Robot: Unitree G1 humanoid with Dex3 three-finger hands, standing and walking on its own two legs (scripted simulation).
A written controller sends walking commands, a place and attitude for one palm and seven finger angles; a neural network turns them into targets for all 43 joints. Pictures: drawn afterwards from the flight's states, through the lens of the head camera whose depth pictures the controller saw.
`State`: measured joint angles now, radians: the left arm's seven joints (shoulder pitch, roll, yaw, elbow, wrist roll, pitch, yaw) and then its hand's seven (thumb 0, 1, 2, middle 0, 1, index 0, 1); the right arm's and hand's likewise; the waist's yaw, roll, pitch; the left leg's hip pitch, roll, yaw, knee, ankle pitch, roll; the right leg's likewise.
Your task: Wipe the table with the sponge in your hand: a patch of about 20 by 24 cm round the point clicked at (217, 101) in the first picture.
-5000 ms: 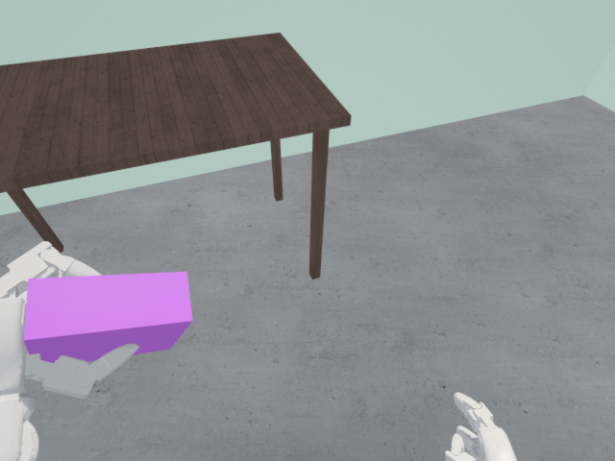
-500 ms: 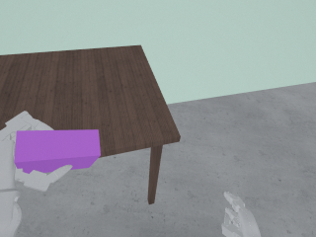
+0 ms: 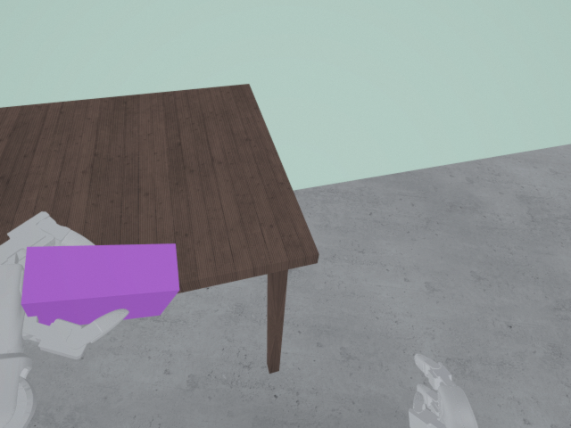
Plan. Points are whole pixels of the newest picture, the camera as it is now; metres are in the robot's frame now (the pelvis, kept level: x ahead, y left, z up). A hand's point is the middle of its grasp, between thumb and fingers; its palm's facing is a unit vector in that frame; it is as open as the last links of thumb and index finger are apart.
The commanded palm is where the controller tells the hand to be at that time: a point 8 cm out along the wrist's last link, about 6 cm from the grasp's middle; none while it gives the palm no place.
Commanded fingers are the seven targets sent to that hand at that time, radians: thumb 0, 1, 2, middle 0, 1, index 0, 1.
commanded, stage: look again from close up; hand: left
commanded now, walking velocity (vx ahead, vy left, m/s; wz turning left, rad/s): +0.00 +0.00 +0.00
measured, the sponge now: (127, 285) +0.23 +0.20 +0.13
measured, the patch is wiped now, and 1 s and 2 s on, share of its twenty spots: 0.00 0.00 0.00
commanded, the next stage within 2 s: shuffle to correct the standing spot in 0.20 s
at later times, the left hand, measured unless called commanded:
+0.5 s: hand (77, 289) +0.22 +0.25 +0.15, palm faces +0.37 -0.85 -0.36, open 9.6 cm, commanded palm +0.17 +0.28 +0.17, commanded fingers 0.00 0.10 1.30 -1.20 -1.60 -1.20 -1.60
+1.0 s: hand (122, 231) +0.29 +0.23 +0.15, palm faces +0.29 -0.85 -0.45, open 9.6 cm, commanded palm +0.24 +0.27 +0.17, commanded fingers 0.00 0.10 1.30 -1.20 -1.60 -1.20 -1.60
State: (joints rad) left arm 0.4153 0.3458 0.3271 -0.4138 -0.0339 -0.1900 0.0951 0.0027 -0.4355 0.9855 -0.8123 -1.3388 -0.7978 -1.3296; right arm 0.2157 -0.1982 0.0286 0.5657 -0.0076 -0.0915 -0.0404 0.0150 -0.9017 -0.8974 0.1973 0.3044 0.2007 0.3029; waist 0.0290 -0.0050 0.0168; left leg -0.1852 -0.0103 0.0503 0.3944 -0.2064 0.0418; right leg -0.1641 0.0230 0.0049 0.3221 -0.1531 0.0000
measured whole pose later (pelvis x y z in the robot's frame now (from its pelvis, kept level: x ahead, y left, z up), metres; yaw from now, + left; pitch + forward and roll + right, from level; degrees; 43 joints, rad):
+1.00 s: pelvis +0.06 +0.01 -0.03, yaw -5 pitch +0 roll +0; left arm 0.48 0.40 0.38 -0.48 -0.04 -0.22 0.11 0.00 -0.44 0.99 -0.81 -1.34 -0.80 -1.33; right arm 0.23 -0.21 0.00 0.55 0.00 -0.07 -0.03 0.01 -0.90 -0.90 0.20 0.30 0.20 0.30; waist -0.02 0.00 0.01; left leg -0.20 -0.01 0.14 0.65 -0.45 0.06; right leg -0.28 -0.01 -0.03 0.70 -0.39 -0.03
